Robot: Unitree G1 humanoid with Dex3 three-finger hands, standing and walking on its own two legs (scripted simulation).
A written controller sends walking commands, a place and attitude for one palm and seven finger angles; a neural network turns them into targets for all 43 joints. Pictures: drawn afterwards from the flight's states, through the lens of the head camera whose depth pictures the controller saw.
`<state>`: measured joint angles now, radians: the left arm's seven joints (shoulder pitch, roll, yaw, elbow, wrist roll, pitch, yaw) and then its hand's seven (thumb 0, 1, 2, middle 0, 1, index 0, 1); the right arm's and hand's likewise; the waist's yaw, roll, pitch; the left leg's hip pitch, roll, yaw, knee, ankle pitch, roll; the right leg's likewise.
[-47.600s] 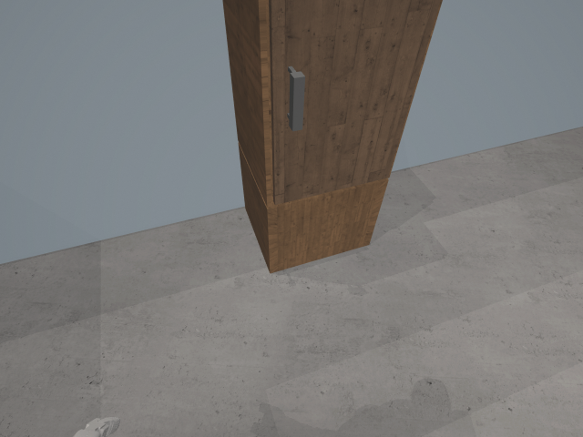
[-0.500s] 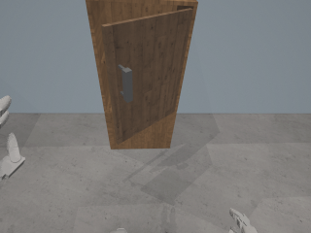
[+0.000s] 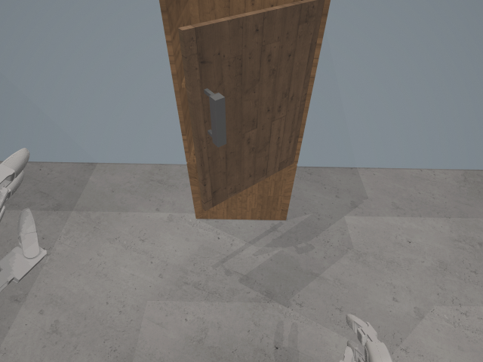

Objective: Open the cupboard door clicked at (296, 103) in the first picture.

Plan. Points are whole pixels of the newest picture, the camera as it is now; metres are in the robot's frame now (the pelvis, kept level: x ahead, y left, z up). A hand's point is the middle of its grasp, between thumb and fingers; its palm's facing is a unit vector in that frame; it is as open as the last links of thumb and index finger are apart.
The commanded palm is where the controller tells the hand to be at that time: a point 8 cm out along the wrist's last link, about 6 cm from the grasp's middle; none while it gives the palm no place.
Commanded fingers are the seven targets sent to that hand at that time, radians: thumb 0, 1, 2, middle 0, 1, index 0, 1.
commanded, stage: stop stepping back and stand still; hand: left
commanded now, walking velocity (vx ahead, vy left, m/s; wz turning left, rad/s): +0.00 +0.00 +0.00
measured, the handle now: (213, 117) +0.67 +0.10 +0.05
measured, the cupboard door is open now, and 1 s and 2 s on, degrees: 37 37 37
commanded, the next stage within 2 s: let the arm hang, fingers relaxed in 0.90 s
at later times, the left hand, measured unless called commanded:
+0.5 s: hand (37, 217) +0.24 +0.26 +0.19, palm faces +0.40 -0.76 -0.51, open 7.4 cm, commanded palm +0.18 +0.30 +0.20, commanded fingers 0.00 0.90 0.90 -0.20 -0.30 -0.20 -0.30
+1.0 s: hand (22, 223) +0.24 +0.29 +0.18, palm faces +0.39 -0.78 -0.49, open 7.4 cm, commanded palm none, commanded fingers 0.00 0.90 0.90 -0.20 -0.30 -0.20 -0.30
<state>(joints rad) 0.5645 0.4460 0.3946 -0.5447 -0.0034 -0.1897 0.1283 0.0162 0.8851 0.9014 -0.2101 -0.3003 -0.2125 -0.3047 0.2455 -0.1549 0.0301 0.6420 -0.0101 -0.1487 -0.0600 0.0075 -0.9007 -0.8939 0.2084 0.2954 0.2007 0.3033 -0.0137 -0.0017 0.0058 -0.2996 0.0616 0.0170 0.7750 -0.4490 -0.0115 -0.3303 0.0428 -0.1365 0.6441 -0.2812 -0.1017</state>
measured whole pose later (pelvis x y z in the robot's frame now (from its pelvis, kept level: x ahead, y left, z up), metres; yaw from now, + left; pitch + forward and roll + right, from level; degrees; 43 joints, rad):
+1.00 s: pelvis +0.04 +0.03 +0.02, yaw -1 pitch +0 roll +0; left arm 0.55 0.40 0.39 -0.42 -0.04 -0.18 0.14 0.01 0.89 0.90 -0.21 -0.30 -0.21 -0.30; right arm 0.21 -0.22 0.01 0.61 0.01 -0.10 -0.07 0.01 -0.90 -0.89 0.21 0.30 0.20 0.30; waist 0.00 0.02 0.00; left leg -0.20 0.00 0.08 0.43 -0.23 0.03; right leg -0.19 0.04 -0.10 0.39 -0.20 -0.06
